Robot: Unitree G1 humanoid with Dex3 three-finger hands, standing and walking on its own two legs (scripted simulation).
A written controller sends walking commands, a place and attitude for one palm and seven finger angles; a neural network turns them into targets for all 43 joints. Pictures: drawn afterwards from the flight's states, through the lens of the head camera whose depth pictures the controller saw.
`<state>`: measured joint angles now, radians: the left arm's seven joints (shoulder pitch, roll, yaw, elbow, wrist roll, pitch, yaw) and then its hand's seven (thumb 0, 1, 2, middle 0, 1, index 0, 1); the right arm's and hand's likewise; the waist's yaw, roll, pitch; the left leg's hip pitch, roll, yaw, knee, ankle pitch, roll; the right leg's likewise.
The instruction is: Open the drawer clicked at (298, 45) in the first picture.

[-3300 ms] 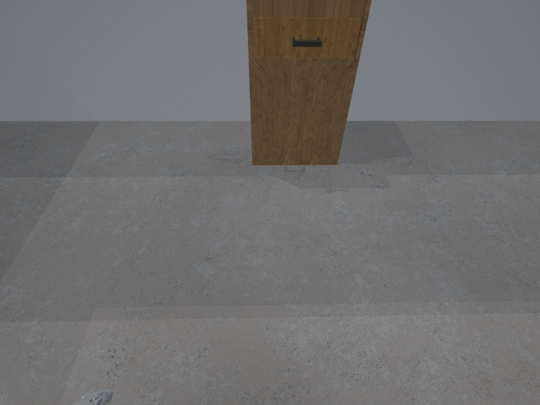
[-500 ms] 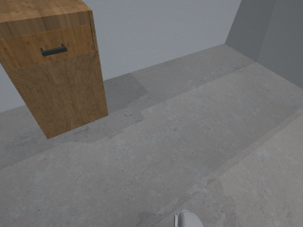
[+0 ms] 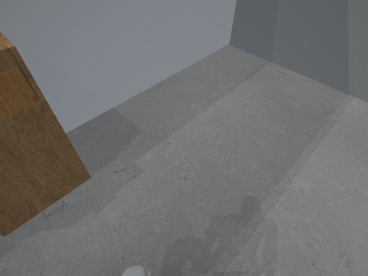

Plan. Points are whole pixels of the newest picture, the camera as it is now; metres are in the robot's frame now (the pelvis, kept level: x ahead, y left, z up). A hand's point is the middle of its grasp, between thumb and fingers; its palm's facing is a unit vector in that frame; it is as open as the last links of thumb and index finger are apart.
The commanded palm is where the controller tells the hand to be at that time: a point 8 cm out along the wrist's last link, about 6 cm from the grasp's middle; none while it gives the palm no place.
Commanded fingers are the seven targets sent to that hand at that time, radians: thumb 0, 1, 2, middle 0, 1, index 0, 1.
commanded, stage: walk to a spot facing it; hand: left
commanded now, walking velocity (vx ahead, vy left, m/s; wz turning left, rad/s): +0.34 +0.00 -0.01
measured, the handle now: out of the picture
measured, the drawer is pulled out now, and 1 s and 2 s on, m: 0.00 0.00 0.00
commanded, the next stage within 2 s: turn to face it in 0.16 s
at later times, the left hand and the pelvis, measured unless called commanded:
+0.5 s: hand (96, 266) +0.18 +0.24 -0.18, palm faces +0.09 -0.98 -0.15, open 7.4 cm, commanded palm none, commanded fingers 0.00 0.90 0.90 -0.20 -0.30 -0.20 -0.30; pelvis +0.18 +0.07 +0.00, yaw +1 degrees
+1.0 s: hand (106, 232) +0.25 +0.22 -0.14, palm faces +0.33 -0.91 -0.27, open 7.4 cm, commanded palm none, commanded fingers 0.00 0.90 0.90 -0.20 -0.30 -0.20 -0.30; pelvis +0.21 +0.00 +0.01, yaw +20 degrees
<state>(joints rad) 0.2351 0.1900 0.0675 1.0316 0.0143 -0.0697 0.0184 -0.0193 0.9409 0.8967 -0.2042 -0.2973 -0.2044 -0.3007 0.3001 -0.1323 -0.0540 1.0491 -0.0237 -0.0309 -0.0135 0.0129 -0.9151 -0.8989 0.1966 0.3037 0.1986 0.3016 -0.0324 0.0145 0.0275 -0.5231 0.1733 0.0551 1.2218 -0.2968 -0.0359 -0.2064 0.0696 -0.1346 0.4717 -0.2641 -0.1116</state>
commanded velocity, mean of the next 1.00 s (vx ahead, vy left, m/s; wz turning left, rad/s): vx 0.06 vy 0.00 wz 0.43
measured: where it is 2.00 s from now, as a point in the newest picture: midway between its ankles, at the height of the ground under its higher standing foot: outside the picture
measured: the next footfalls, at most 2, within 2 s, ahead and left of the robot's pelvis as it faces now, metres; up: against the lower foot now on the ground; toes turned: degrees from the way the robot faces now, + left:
left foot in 0.30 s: +0.28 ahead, +0.15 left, +0.00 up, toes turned +8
right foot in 0.80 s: +0.27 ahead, -0.08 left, +0.00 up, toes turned +8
